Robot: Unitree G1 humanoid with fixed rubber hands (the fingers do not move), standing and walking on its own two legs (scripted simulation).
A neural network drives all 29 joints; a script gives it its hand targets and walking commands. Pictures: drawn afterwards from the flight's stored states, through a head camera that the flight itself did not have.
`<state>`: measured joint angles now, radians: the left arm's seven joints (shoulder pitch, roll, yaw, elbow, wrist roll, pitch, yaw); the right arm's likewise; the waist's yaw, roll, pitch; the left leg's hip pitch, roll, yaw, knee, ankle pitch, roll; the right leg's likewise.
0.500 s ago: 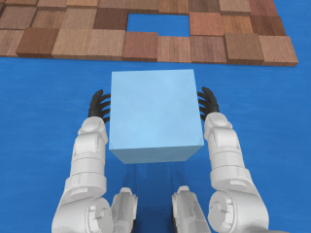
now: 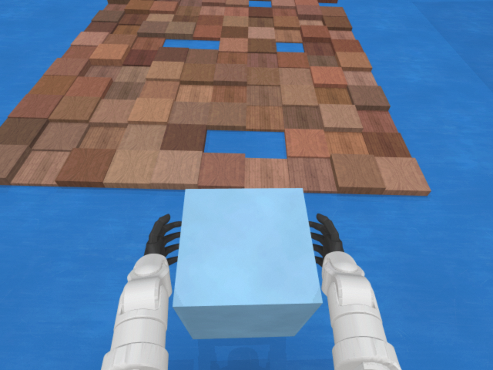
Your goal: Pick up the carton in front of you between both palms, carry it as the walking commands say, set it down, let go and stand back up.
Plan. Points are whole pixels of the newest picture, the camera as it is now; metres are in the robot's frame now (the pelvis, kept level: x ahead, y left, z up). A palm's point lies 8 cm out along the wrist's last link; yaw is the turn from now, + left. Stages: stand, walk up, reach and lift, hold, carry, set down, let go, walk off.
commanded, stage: reach and lift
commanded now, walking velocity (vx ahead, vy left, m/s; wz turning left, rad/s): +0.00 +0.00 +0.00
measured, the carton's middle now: (244, 268) +0.34 +0.00 -0.08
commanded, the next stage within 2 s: hold in 1.18 s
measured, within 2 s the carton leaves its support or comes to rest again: neither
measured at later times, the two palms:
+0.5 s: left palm (146, 256) +0.30 +0.15 +0.05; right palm (343, 255) +0.30 -0.15 +0.05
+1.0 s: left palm (145, 248) +0.31 +0.15 +0.06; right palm (344, 248) +0.31 -0.15 +0.06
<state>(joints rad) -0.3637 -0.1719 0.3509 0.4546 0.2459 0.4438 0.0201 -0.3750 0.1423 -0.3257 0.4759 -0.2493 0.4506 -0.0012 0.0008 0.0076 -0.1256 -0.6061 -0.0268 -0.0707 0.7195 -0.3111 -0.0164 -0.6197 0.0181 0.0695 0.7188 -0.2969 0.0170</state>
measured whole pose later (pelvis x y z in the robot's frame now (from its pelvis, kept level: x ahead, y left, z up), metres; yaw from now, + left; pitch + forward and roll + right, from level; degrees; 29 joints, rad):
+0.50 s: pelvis +0.00 +0.00 +0.03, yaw +0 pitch -4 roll +0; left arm -0.35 -0.18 0.33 0.39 0.31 0.60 -0.02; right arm -0.35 0.17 -0.32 0.38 -0.31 0.61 0.02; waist 0.00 0.00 0.03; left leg -0.18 -0.02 -0.08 0.48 -0.22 -0.01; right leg -0.19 0.01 0.07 0.47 -0.21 0.01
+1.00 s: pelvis +0.02 +0.00 +0.03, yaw +0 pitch -5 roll +0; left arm -0.26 -0.15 0.23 0.28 0.28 0.66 -0.01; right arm -0.25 0.15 -0.22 0.27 -0.27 0.67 0.01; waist 0.00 0.00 0.03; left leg -0.08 -0.01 -0.08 0.37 -0.20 -0.01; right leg -0.09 0.01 0.07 0.37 -0.19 0.01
